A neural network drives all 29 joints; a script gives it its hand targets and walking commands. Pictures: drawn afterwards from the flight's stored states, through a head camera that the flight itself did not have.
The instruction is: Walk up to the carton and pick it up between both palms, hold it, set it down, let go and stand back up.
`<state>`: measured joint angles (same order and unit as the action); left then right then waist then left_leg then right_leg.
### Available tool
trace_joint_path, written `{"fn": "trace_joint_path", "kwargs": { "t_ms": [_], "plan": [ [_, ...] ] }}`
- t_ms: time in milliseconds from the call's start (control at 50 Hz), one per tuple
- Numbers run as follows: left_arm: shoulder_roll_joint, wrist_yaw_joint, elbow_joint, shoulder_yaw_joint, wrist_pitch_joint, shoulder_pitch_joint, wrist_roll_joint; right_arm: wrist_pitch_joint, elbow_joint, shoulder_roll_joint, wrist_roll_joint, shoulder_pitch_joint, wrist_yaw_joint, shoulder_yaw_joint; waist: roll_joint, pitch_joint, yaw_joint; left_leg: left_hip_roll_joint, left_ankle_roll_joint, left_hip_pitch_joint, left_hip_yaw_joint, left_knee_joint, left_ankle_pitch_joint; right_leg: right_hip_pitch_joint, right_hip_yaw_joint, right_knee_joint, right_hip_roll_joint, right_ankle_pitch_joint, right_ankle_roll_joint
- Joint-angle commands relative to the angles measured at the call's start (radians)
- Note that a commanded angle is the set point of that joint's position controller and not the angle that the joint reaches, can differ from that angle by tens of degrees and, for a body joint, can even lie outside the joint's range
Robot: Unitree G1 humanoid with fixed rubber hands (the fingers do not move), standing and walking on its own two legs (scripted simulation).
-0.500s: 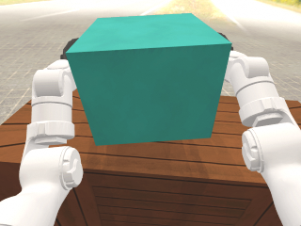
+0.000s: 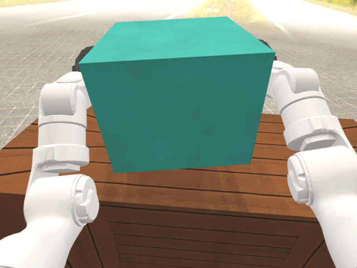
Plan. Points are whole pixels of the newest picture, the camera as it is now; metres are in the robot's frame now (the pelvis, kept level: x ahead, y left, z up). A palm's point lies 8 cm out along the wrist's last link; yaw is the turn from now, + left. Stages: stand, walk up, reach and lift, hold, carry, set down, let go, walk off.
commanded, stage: hold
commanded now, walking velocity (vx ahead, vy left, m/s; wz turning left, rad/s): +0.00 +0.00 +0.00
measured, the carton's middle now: (176, 86) +0.41 +0.00 +0.28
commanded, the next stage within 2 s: none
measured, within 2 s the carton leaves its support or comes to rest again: neither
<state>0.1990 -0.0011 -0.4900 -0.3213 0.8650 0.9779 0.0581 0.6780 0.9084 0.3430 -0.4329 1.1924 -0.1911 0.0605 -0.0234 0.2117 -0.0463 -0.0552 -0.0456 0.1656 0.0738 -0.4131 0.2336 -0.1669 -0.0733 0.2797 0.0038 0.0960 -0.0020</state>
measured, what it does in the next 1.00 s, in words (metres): stands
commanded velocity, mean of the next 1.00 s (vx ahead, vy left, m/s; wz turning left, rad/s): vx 0.00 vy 0.00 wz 0.00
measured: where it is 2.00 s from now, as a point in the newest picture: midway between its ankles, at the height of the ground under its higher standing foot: outside the picture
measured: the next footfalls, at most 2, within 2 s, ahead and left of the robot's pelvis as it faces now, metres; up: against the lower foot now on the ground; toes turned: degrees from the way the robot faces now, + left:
none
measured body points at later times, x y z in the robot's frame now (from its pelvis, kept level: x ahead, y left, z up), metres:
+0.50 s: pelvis +0.00 +0.00 +0.00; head -0.09 +0.01 +0.44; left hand +0.39 +0.18 +0.31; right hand +0.39 -0.19 +0.33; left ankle -0.01 +0.15 -0.75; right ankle +0.03 -0.12 -0.75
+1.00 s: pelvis +0.00 +0.00 +0.00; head -0.09 +0.01 +0.44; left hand +0.39 +0.18 +0.31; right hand +0.39 -0.18 +0.33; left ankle -0.01 +0.15 -0.75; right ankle +0.03 -0.12 -0.75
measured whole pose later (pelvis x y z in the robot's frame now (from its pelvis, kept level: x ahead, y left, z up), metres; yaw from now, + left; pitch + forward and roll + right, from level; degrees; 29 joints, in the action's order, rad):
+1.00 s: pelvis +0.00 +0.00 +0.00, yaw +0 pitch -1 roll -2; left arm 0.20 0.00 -0.49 -0.32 0.86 0.98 0.06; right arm 0.68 0.90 0.34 -0.43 1.19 -0.19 0.06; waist -0.02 0.21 -0.05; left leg -0.05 -0.05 0.17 0.08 -0.41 0.23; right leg -0.17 -0.07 0.28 0.00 0.09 0.00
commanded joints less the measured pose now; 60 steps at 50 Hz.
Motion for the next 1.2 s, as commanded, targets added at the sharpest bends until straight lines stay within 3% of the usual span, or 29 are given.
{"fn": "trace_joint_path", "kwargs": {
  "t_ms": [0, 80, 1180],
  "plan": [
    [-0.584, 0.144, 0.196, 0.355, -0.080, 0.896, -0.186, -0.024, -0.359, -0.728, -0.187, 0.814, 0.155, 0.098, -0.022, 0.340, -0.015, 0.102, -0.005, 0.131, -0.016, 0.098, -0.198, 0.354, 0.080, 0.025, 0.077, -0.173, -0.009],
    [-0.573, 0.144, 0.196, 0.341, -0.081, 0.895, -0.181, -0.022, -0.363, -0.738, -0.191, 0.820, 0.155, 0.108, -0.007, 0.348, -0.003, 0.103, 0.003, 0.140, -0.017, 0.100, -0.193, 0.363, 0.080, 0.028, 0.076, -0.171, -0.012],
    [-0.583, 0.142, 0.178, 0.348, -0.078, 0.885, -0.181, -0.025, -0.355, -0.725, -0.182, 0.819, 0.156, 0.095, -0.019, 0.335, -0.012, 0.101, -0.001, 0.138, -0.018, 0.102, -0.184, 0.352, 0.083, 0.023, 0.075, -0.160, -0.008]
  ]
}}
